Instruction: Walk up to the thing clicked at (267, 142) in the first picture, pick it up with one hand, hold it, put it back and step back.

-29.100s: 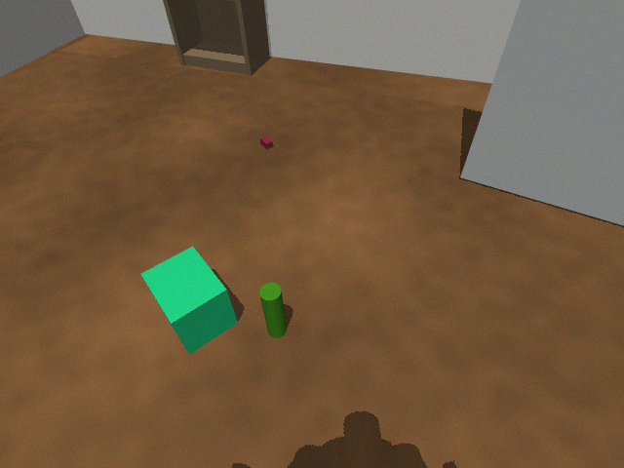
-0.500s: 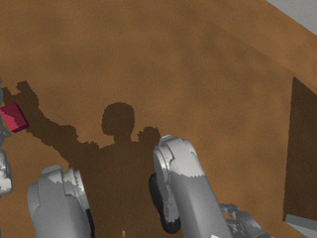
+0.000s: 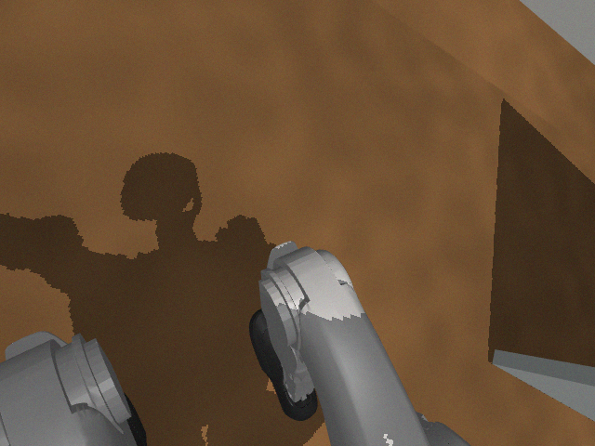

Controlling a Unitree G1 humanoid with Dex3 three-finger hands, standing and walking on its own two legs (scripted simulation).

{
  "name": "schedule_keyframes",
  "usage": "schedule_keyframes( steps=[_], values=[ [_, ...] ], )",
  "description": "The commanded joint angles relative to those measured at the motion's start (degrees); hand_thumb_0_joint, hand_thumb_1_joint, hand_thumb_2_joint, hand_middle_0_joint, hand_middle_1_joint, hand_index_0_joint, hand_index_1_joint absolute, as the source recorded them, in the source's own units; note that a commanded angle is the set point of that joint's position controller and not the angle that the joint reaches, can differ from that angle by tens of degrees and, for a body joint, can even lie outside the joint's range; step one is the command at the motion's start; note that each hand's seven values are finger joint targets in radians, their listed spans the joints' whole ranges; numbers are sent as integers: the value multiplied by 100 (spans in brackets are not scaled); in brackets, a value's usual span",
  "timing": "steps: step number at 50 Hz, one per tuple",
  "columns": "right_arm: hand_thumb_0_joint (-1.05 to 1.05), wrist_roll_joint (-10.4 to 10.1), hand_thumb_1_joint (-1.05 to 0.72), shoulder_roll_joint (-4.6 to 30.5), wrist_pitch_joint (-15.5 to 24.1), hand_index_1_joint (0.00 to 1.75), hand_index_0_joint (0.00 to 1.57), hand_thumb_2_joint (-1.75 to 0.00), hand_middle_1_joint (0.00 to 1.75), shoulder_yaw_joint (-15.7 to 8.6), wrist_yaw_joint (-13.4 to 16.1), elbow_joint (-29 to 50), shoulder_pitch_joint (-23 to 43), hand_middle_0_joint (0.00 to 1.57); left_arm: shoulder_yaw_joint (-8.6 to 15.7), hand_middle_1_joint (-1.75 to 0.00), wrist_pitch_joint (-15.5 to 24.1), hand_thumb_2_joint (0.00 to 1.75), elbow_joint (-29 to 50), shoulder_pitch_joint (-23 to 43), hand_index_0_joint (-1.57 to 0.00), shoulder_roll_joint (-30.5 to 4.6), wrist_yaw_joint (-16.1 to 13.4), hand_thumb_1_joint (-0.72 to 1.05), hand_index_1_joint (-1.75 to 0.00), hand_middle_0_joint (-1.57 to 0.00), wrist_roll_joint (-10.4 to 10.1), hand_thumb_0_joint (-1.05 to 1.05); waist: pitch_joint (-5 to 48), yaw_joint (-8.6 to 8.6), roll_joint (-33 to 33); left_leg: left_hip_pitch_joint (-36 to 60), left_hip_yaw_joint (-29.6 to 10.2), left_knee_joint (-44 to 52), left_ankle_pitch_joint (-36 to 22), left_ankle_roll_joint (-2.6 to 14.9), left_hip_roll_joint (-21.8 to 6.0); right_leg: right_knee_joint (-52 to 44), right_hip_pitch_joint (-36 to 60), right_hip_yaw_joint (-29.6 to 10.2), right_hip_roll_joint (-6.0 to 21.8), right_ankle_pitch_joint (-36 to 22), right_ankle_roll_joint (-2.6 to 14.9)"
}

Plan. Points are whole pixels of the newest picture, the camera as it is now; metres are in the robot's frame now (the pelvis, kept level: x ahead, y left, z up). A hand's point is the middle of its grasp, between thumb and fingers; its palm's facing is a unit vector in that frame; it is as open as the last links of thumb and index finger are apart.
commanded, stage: rest palm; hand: left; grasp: from above
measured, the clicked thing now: out of the picture +0.46 +0.33 -0.29
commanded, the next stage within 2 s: close in 0.88 s
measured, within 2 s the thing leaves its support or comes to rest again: neither
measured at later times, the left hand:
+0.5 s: hand out of the picture +0.45 +0.32 -0.25, palm faces -0.41 -0.21 -0.89, open 14.5 cm
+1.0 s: hand out of the picture +0.44 +0.32 -0.26, palm faces -0.44 -0.23 -0.87, open 14.4 cm
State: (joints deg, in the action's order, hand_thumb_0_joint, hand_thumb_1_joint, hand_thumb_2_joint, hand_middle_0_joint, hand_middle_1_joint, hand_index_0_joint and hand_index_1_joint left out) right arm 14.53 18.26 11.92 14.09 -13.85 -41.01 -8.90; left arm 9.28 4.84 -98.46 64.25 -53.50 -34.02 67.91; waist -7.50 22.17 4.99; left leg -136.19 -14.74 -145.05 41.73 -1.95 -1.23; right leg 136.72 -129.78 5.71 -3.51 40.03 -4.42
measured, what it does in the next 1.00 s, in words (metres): stands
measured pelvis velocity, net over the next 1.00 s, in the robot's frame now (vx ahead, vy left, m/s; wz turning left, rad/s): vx -0.01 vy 0.01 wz -0.03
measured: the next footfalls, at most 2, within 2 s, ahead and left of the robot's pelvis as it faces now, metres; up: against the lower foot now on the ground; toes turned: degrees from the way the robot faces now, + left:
none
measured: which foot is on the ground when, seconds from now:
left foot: down 0.00-1.00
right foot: down 0.00-1.00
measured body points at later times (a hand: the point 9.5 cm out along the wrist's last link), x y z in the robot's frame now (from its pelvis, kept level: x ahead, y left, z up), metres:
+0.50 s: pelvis -0.01 +0.00 +0.00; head +0.28 +0.13 +0.32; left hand +0.47 +0.33 -0.20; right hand +0.03 -0.25 -0.05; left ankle +0.06 +0.13 -0.27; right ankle +0.10 -0.13 -0.27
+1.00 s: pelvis -0.01 +0.01 +0.00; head +0.29 +0.13 +0.32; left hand +0.46 +0.33 -0.21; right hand +0.02 -0.24 -0.05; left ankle +0.06 +0.13 -0.27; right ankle +0.10 -0.13 -0.27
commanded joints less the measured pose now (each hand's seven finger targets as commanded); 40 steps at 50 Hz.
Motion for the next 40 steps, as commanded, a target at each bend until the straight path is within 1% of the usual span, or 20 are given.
schedule_keyframes(
  steps=[1,2,4,5,6,8,9,11,14,18,22,25,26,30,32,35,36,37,38,40],
  values=[
    [0,-69,-89,1777,74,30,20,-90,30,-461,-55,-31,-1173,20,-102,-90,-60,105,406,1180,-3,-1158,-68,-61,-94,-7,-107,0,4018,41,-2718,3056,786,1359,-1815,263,-120,-1138,2304,811,-130,-2030,529],
    [0,-68,-89,1878,47,30,20,-90,30,-498,-38,-78,-1255,20,100,-90,-67,105,410,1016,-3,-1396,-89,-61,-94,-7,-107,0,4159,-12,-2707,3137,756,1405,-1974,251,-130,-1163,2434,832,-136,-2152,523],
    [0,-96,-89,1839,33,30,20,-90,30,-454,-50,-28,-1193,20,64,-91,-17,105,467,1129,-3,-1382,-88,-61,-94,-7,-168,0,4051,-4,-2549,2888,756,1374,-1796,293,-136,-1223,2515,794,-154,-2055,503],
    [0,-113,-89,1809,49,30,20,-90,30,-428,-54,34,-1122,20,-78,-90,3,106,484,1234,-3,-1231,-72,-61,-94,-7,-141,0,4029,27,-2560,2922,762,1378,-1755,294,-130,-1223,2467,793,-165,-2037,514],
    [0,-95,-89,1865,60,30,20,-90,30,-456,-49,-37,-1229,20,61,-91,20,105,402,1223,-3,-1337,-96,-61,-94,-7,-130,0,3918,130,-2646,2987,736,1409,-1813,267,-131,-1192,2408,833,-144,-2055,524],
    [0,-87,-89,1867,94,30,20,-90,30,-440,-64,16,-1204,20,-53,-91,113,105,448,1396,-3,-1243,-52,-61,-95,-7,-78,0,3748,231,-2613,2978,706,1359,-1672,268,-139,-1183,2298,852,-159,-1932,516],
    [0,-83,-89,1895,89,30,20,-90,30,-433,-56,-81,-1242,20,94,-91,160,105,276,1416,-3,-1477,-89,-61,-95,-7,-51,0,3638,260,-2523,2817,714,1306,-1526,290,-144,-1209,2275,857,-156,-1840,505],
    [0,-97,-89,1924,116,30,20,-90,30,-430,-52,1,-1168,20,25,-91,259,105,380,1548,-3,-1420,-109,-61,-95,-7,-31,0,3592,253,-2558,2817,702,1351,-1364,275,-136,-1238,2208,869,-154,-1659,523],
    [0,-24,-89,1926,151,30,20,-90,30,-398,-57,-27,-1133,20,-98,-92,360,104,237,1479,-4,-1326,-142,-61,-96,-7,106,0,3462,372,-2598,2918,690,1364,-1265,258,-138,-1258,2202,915,-171,-1585,515],
    [0,-9,-89,1932,200,30,20,-90,30,-338,-51,-21,-1025,20,-202,-94,442,103,185,1552,-5,-1357,-250,-59,-97,-8,166,0,3392,359,-2717,2986,662,1402,-1085,227,-148,-1250,2055,988,-155,-1417,512],
    [0,31,-90,2026,264,30,20,-90,30,-351,-82,-4,-968,20,-260,-94,399,104,316,1663,-4,-1412,-458,-60,-97,-8,251,0,3605,332,-2980,3365,598,1449,-1415,145,-193,-1146,2141,1040,-184,-1725,534],
    [0,48,-90,2039,311,30,20,-90,30,-300,-154,-54,-935,20,-209,-93,288,103,30,1555,-4,-1403,-602,-60,-97,-8,214,0,3458,379,-2960,3259,575,1431,-1548,136,-215,-1117,2145,1048,-202,-1873,516],
    [0,38,-90,2069,326,30,20,-90,30,-316,-183,0,-940,20,-299,-94,244,102,99,1625,-5,-1335,-604,-58,-96,-8,251,0,3376,418,-2959,3237,594,1399,-1562,146,-205,-1119,2122,1038,-202,-1905,508],
    [0,19,-90,2106,378,30,20,-90,30,-274,-232,61,-909,20,-224,-93,80,103,137,1713,-4,-1496,-650,-60,-96,-8,192,0,3390,382,-3031,3227,586,1444,-1590,148,-211,-1173,2132,1022,-201,-1915,515],
    [0,8,-90,2141,374,30,20,-90,30,-273,-236,65,-902,20,-115,-94,-14,103,-58,1453,-4,-1539,-685,-60,-97,-7,130,0,3466,320,-2999,3276,540,1529,-1635,124,-222,-1146,2202,1036,-204,-1931,529],
    [0,29,-90,2152,385,30,20,-90,30,-256,-280,117,-990,20,-148,-94,-115,102,-218,1387,-4,-1470,-604,-59,-97,-7,94,0,3388,487,-2869,3164,542,1430,-1640,172,-222,-1153,2310,1019,-215,-1987,503],
    [0,-13,-90,2116,404,30,20,-90,30,-252,-282,123,-898,20,-219,-94,-107,101,50,1571,-4,-1462,-557,-59,-97,-7,30,0,3385,429,-2907,3120,546,1435,-1586,171,-226,-1155,2232,1003,-219,-1916,512],
    [0,-27,-90,2174,382,30,20,-90,30,-262,-261,68,-1008,20,84,-94,-126,102,-30,1431,-4,-1796,-577,-60,-97,-7,-14,0,3570,347,-2956,3180,515,1483,-1672,168,-228,-1194,2360,1012,-195,-1953,515],
    [0,-44,-90,2128,402,30,20,-91,30,-252,-272,115,-964,20,-40,-93,-144,102,-121,1451,-5,-1609,-515,-60,-97,-8,-37,0,3323,418,-2889,3091,519,1426,-1564,179,-224,-1139,2217,1002,-180,-1870,509],
    [0,-35,-90,2140,378,30,20,-91,30,-232,-257,140,-995,20,-16,-93,-107,103,-92,1371,-5,-1669,-479,-60,-97,-8,-60,0,3330,437,-2795,3021,534,1444,-1511,201,-218,-1235,2345,1002,-202,-1833,503]
  ],
)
